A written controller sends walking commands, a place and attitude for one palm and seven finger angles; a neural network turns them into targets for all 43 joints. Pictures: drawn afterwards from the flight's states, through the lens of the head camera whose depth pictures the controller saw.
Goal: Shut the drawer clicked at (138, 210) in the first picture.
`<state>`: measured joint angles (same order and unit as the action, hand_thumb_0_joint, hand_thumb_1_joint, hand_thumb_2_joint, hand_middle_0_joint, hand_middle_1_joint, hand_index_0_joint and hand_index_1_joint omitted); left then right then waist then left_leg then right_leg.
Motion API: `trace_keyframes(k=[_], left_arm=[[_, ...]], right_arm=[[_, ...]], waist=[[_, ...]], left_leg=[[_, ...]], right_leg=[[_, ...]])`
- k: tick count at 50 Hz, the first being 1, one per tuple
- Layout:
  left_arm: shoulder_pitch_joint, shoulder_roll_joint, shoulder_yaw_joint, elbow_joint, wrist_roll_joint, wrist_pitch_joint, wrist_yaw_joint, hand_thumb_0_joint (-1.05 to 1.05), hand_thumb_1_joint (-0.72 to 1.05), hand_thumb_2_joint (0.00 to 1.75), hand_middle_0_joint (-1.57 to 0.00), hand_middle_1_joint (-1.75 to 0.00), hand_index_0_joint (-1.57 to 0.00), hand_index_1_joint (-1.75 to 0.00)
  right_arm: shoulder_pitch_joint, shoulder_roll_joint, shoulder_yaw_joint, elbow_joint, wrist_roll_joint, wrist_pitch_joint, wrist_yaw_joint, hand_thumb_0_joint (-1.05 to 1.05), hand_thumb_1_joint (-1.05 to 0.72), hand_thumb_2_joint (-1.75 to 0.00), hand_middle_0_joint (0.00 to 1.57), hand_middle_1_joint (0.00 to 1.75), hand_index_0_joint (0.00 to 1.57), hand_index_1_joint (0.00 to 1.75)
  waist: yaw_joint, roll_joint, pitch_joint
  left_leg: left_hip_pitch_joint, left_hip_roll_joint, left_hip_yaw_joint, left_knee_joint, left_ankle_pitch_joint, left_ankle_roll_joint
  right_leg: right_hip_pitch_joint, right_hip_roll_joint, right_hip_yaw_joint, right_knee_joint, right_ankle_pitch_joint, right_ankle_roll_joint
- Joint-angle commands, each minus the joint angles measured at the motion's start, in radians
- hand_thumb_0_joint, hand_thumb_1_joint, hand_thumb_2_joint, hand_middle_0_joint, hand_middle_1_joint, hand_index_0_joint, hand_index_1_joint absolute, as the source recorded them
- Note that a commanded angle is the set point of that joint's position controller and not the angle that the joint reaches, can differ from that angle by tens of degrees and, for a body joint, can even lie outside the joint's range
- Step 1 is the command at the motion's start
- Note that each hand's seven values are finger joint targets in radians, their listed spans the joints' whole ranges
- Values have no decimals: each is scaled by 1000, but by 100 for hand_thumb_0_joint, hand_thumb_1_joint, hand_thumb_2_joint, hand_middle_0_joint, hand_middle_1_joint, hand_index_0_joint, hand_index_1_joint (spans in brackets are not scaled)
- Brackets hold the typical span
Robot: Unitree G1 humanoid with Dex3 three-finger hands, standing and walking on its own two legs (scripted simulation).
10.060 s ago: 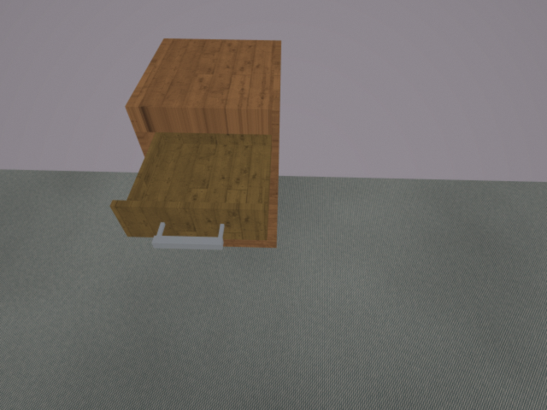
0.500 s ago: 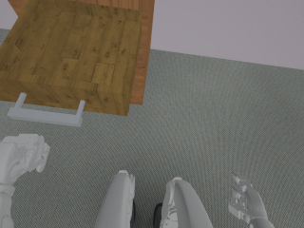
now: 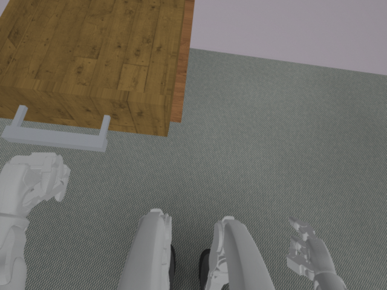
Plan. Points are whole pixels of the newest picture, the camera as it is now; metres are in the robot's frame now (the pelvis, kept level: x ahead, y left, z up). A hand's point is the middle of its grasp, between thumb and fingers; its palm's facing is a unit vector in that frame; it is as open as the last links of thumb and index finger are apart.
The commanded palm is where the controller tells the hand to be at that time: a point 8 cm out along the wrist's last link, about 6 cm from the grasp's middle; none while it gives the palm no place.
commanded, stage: bring the fist close to the handle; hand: left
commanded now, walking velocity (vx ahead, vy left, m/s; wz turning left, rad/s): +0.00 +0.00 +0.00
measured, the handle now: (60, 127) +0.39 +0.29 +0.01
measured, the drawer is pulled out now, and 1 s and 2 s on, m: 0.29 0.23 0.11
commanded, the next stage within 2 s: push the drawer shut in 0.18 s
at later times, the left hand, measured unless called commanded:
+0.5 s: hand (63, 170) +0.31 +0.27 +0.00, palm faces +0.03 -1.00 -0.07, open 3.3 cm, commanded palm +0.31 +0.30 +0.01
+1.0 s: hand (72, 140) +0.37 +0.27 +0.00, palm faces +0.00 -1.00 -0.06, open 3.1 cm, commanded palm +0.38 +0.30 +0.01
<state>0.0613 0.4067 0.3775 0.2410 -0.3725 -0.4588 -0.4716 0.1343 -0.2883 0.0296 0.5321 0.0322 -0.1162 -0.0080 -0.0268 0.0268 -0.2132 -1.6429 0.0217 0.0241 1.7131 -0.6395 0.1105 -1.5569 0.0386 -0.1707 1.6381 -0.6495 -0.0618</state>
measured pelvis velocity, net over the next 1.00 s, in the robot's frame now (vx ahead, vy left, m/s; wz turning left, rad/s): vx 0.00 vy -0.01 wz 0.00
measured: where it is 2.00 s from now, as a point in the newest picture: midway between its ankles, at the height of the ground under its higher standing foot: (186, 288)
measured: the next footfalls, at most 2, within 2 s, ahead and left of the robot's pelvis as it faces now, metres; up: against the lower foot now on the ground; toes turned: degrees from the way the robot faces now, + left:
none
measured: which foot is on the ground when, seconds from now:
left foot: down 0.00-1.00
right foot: down 0.00-1.00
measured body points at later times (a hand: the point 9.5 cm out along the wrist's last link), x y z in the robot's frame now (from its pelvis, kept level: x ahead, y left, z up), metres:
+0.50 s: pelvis +0.00 +0.00 +0.00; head +0.17 +0.05 +0.41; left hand +0.30 +0.32 +0.01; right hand +0.21 -0.25 -0.10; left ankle +0.06 +0.06 -0.51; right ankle +0.05 -0.10 -0.51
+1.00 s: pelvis +0.00 -0.01 +0.00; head +0.18 +0.04 +0.41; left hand +0.37 +0.32 +0.01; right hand +0.17 -0.27 -0.10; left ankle +0.06 +0.06 -0.51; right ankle +0.05 -0.10 -0.51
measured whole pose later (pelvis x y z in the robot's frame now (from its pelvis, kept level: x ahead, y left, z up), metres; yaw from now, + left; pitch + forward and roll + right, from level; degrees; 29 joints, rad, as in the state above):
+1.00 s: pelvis +0.00 -0.01 +0.00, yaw +0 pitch +33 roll -7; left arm -0.31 0.48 0.41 0.57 -0.30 -0.44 -0.48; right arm 0.15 -0.31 0.05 0.57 0.03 -0.04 -0.03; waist -0.05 0.02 -0.21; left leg -1.66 0.02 0.00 1.72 -0.64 0.09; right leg -1.57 0.05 -0.19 1.64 -0.65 -0.08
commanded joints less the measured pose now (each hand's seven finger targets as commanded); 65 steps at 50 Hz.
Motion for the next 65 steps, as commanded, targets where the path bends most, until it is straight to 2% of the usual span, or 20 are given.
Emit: trace_keyframes(k=[1,6,7,8,11,13,18,24,26,28,32,37,39,43,45,47,55,61,64,65], left_arm=[[-60,163,75,-139,-19,-47,35,0,90,90,-140,-160,-140,-160],[-106,135,22,-148,-1,-85,30,0,90,90,-140,-160,-140,-160],[-117,125,2,-171,0,-94,26,0,90,90,-140,-160,-140,-160],[-93,147,17,-176,6,-96,24,0,90,90,-140,-160,-140,-160],[-71,164,32,-168,11,-89,25,0,90,90,-140,-160,-140,-160],[-46,183,61,-164,13,-83,35,0,90,90,-140,-160,-140,-160],[-156,206,95,-140,5,-88,63,0,90,90,-140,-160,-140,-160],[-265,164,6,-83,22,-80,27,0,90,90,-140,-160,-140,-160],[-263,213,42,-49,25,-61,14,0,90,90,-140,-160,-140,-160],[-322,219,38,-46,24,-53,6,0,90,90,-140,-160,-140,-160],[-409,230,45,10,25,-48,8,0,90,90,-140,-160,-140,-160],[-471,282,89,76,27,-54,-1,0,90,90,-140,-160,-140,-160],[-485,285,85,84,33,-53,-5,0,90,90,-140,-160,-140,-160],[-547,331,114,115,41,-45,-5,0,90,90,-140,-160,-140,-160],[-565,302,85,124,44,-38,-3,0,90,90,-140,-160,-140,-160],[-558,319,105,143,46,-38,4,0,90,90,-140,-160,-140,-160],[-730,310,67,232,91,-49,43,0,90,90,-140,-160,-140,-160],[-819,343,76,289,114,-65,50,0,90,90,-140,-160,-140,-160],[-855,328,55,306,124,-65,52,0,90,90,-140,-160,-140,-160],[-866,325,51,327,128,-62,54,0,90,90,-140,-160,-140,-160]], right_arm=[[38,-199,-83,-109,8,-30,-17,0,-90,-90,20,30,20,30],[49,-204,-87,-103,6,-33,-25,0,-90,-90,20,30,20,30],[50,-203,-87,-104,6,-38,-25,0,-90,-90,20,30,20,30],[53,-206,-89,-103,4,-36,-24,0,-90,-90,20,30,20,30],[45,-203,-88,-114,5,-23,-23,0,-90,-90,20,30,20,30],[43,-200,-86,-119,5,-13,-23,0,-90,-90,20,30,20,30],[34,-189,-77,-109,2,4,-28,0,-90,-90,20,30,20,30],[51,-204,-75,-88,2,6,-31,0,-90,-90,20,30,20,30],[60,-209,-73,-89,5,15,-34,0,-90,-90,20,30,20,30],[60,-207,-70,-86,4,16,-37,0,-90,-90,20,30,20,30],[72,-204,-65,-69,5,16,-43,0,-90,-90,20,30,20,30],[84,-202,-61,-58,2,20,-45,0,-90,-90,20,30,20,30],[85,-202,-60,-58,1,25,-42,0,-90,-90,20,30,20,30],[97,-209,-58,-54,-1,34,-42,0,-90,-90,20,30,20,30],[99,-206,-58,-55,-1,39,-38,0,-90,-90,20,30,20,30],[108,-208,-58,-56,-2,42,-38,0,-90,-90,20,30,20,30],[137,-220,-56,-29,-12,61,-37,0,-90,-90,20,30,20,30],[157,-225,-52,-18,-19,80,-37,0,-90,-90,20,30,20,30],[167,-225,-51,-15,-22,88,-34,0,-90,-90,20,30,20,30],[172,-227,-51,-11,-21,94,-33,0,-90,-90,20,30,20,30]], waist=[[-7,79,-409],[-12,108,-415],[-16,139,-432],[-1,158,-448],[6,129,-440],[20,147,-453],[6,123,-452],[-29,143,-469],[-16,118,-476],[-22,131,-477],[-39,95,-458],[-28,91,-486],[-21,129,-500],[-24,123,-513],[-30,140,-511],[-25,138,-516],[-66,131,-482],[-67,154,-500],[-73,189,-527],[-82,169,-519]], left_leg=[[488,14,-225,-293,191,-100],[538,11,-242,-305,194,-115],[573,14,-255,-308,220,-123],[604,16,-260,-317,250,-132],[580,12,-246,-316,245,-125],[595,13,-247,-319,280,-131],[525,6,-216,-279,253,-114],[559,11,-222,-268,261,-108],[527,10,-201,-254,276,-97],[514,8,-193,-245,273,-89],[468,6,-182,-223,258,-76],[427,6,-159,-197,283,-71],[464,8,-160,-210,302,-76],[460,13,-161,-206,309,-73],[478,12,-162,-218,303,-76],[488,13,-169,-223,313,-77],[504,17,-200,-247,237,-81],[531,18,-211,-255,235,-86],[578,19,-227,-264,267,-94],[583,23,-233,-265,261,-93]], right_leg=[[94,14,92,-160,121,19],[57,10,87,-150,118,15],[35,8,83,-143,125,15],[35,5,84,-140,135,13],[70,5,92,-153,137,12],[71,5,89,-143,149,11],[107,13,100,-152,150,11],[80,9,100,-168,156,14],[128,11,113,-182,165,13],[130,10,118,-188,164,15],[141,14,127,-200,157,17],[192,14,150,-206,167,15],[187,13,146,-208,177,14],[188,15,145,-205,185,16],[181,12,142,-211,183,17],[175,16,134,-206,189,15],[104,12,114,-197,158,19],[90,11,109,-191,159,17],[71,8,102,-184,176,15],[62,9,101,-186,177,17]])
